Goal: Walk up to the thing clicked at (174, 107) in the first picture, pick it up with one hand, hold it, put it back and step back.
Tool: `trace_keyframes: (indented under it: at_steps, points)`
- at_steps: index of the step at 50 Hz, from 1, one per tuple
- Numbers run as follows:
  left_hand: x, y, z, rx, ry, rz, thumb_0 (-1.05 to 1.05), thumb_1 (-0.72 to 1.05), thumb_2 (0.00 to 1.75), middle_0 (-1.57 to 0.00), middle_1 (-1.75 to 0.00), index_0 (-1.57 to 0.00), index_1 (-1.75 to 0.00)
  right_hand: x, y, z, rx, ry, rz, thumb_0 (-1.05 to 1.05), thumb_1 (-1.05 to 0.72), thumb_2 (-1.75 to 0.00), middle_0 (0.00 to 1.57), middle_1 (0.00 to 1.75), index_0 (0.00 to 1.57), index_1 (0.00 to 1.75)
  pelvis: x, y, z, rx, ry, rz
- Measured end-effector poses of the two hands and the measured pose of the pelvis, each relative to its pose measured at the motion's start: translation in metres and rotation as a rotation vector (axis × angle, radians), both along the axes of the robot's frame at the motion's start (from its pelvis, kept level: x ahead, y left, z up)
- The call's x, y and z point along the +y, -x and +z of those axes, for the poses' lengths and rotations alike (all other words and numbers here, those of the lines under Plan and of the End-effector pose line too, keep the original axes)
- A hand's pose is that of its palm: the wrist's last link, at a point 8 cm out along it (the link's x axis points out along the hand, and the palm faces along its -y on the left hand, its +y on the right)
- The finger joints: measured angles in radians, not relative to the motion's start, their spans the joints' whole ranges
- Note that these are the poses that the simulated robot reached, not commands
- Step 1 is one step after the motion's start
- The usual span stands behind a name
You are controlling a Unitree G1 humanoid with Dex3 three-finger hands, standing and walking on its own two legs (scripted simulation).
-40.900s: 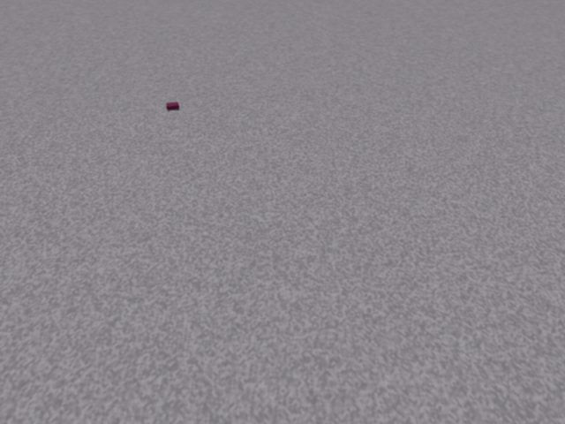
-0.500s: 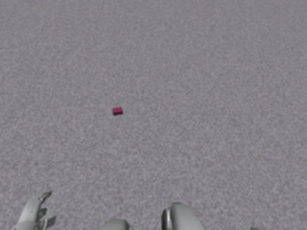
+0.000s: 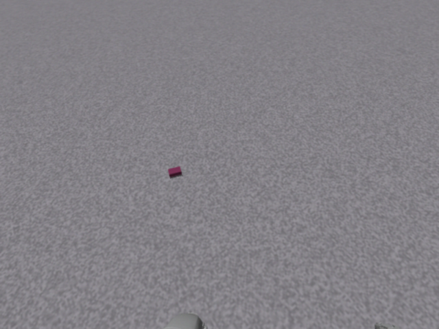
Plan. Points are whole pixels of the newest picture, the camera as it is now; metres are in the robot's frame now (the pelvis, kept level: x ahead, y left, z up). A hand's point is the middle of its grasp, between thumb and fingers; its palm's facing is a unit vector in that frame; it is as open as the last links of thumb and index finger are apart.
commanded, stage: step back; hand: left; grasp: from above
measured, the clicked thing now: (174, 171) +1.04 +0.34 -0.75
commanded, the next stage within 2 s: stand in 0.96 s
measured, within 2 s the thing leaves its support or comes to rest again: neither
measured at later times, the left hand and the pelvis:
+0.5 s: hand out of the picture +0.06 +0.26 -0.15, palm faces +0.07 -0.92 -0.39, open 7.3 cm; pelvis +0.01 -0.01 -0.01, yaw +4 degrees
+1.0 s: hand out of the picture +0.10 +0.29 -0.15, palm faces +0.12 -0.92 -0.37, open 7.3 cm; pelvis +0.04 +0.01 +0.00, yaw +6 degrees
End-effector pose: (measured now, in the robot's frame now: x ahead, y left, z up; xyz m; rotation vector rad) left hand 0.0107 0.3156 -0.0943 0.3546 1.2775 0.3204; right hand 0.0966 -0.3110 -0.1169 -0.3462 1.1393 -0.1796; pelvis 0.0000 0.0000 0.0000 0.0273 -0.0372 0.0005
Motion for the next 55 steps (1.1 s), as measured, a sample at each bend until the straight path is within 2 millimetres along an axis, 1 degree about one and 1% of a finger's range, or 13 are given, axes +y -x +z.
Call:
trace_keyframes:
  at_steps: [4, 7, 10, 12, 16, 20, 24, 27, 33, 37, 42, 49, 55]
  points:
    - [0.008, 0.004, 0.006, -0.051, -0.018, 0.001, 0.01, 0.9, 0.9, -0.21, -0.3, -0.21, -0.3, 0.002, 0.035, -0.009, 0.095, -0.003, 0.018, 0.01, -0.9, -0.89, 0.2, 0.3, 0.2, 0.3, 0.001, 0.01, -0.001, 0.009, 0.015, 0.039]
    - [0.017, 0.005, 0.002, -0.088, -0.017, 0.016, 0.0, 0.9, 0.9, -0.21, -0.3, -0.21, -0.3, 0.01, 0.049, -0.012, 0.149, -0.002, 0.046, 0.01, -0.9, -0.89, 0.2, 0.3, 0.2, 0.3, 0.005, 0.015, -0.004, 0.012, 0.023, 0.078]
    - [0.025, 0.007, -0.006, -0.087, -0.006, 0.02, 0.0, 0.9, 0.9, -0.21, -0.3, -0.21, -0.3, 0.02, 0.052, -0.008, 0.14, -0.001, 0.046, 0.01, -0.9, -0.89, 0.2, 0.3, 0.2, 0.3, 0.01, 0.019, -0.005, -0.006, -0.017, 0.072]
    - [0.025, 0.006, -0.01, -0.073, 0.012, 0.022, 0.0, 0.9, 0.9, -0.21, -0.3, -0.21, -0.3, 0.025, 0.051, -0.003, 0.101, -0.006, 0.038, 0.01, -0.9, -0.89, 0.2, 0.3, 0.2, 0.3, 0.012, 0.018, -0.004, -0.006, -0.011, 0.068]
    - [0.018, -0.005, -0.011, -0.078, 0.045, 0.003, 0.0, 0.91, 0.9, -0.21, -0.3, -0.21, -0.3, 0.021, 0.048, 0.008, 0.061, 0.003, 0.029, 0.01, -0.9, -0.89, 0.2, 0.3, 0.2, 0.3, 0.01, 0.014, 0.001, -0.007, 0.012, 0.071]
    - [0.008, -0.023, -0.011, -0.101, 0.056, -0.023, 0.0, 0.91, 0.9, -0.21, -0.3, -0.21, -0.3, 0.007, 0.039, 0.012, 0.045, 0.016, 0.022, 0.01, -0.9, -0.89, 0.2, 0.3, 0.2, 0.3, 0.001, 0.007, 0.001, -0.007, 0.012, 0.068]
    - [-0.007, -0.039, -0.015, -0.124, 0.038, -0.021, 0.0, 0.91, 0.9, -0.21, -0.3, -0.21, -0.3, -0.012, 0.023, 0.0, 0.051, 0.023, 0.013, 0.01, -0.9, -0.89, 0.2, 0.3, 0.2, 0.3, -0.012, -0.004, -0.008, -0.017, 0.032, 0.068]
    - [-0.018, -0.043, -0.014, -0.138, 0.035, -0.009, 0.0, 0.91, 0.9, -0.21, -0.3, -0.21, -0.3, -0.014, 0.007, -0.006, 0.065, 0.021, 0.02, 0.01, -0.9, -0.89, 0.2, 0.3, 0.2, 0.3, -0.017, -0.011, -0.008, -0.012, 0.039, 0.08]
    - [-0.023, -0.051, -0.006, -0.138, 0.037, 0.016, 0.0, 0.9, 0.9, -0.21, -0.3, -0.21, -0.3, -0.004, -0.022, -0.008, 0.069, -0.001, 0.068, 0.01, -0.9, -0.89, 0.2, 0.3, 0.2, 0.3, -0.014, -0.024, -0.002, 0.003, 0.022, 0.096]
    - [-0.01, -0.057, -0.009, -0.13, 0.029, 0.031, 0.0, 0.9, 0.9, -0.21, -0.3, -0.21, -0.3, 0.007, -0.035, -0.01, 0.076, 0.0, 0.089, 0.01, -0.9, -0.89, 0.2, 0.3, 0.2, 0.3, -0.006, -0.03, -0.004, 0.009, 0.018, 0.112]
    - [0.008, -0.067, -0.016, -0.125, 0.03, 0.054, 0.0, 0.9, 0.9, -0.21, -0.3, -0.21, -0.3, 0.024, -0.042, -0.01, 0.078, 0.0, 0.087, 0.01, -0.9, -0.89, 0.2, 0.3, 0.2, 0.3, 0.005, -0.035, -0.007, 0.003, 0.005, 0.104]
    - [0.015, -0.079, -0.018, -0.119, 0.052, 0.039, 0.0, 0.91, 0.9, -0.21, -0.3, -0.21, -0.3, 0.043, -0.064, 0.0, 0.04, -0.016, 0.084, 0.01, -0.9, -0.89, 0.2, 0.3, 0.2, 0.3, 0.012, -0.042, -0.002, 0.001, 0.031, 0.097]
    - [0.01, -0.084, -0.016, -0.113, 0.088, 0.03, 0.0, 0.91, 0.9, -0.21, -0.3, -0.21, -0.3, 0.05, -0.079, 0.013, -0.01, -0.021, 0.1, 0.01, -0.9, -0.89, 0.2, 0.3, 0.2, 0.3, 0.017, -0.044, 0.006, -0.01, 0.031, 0.093]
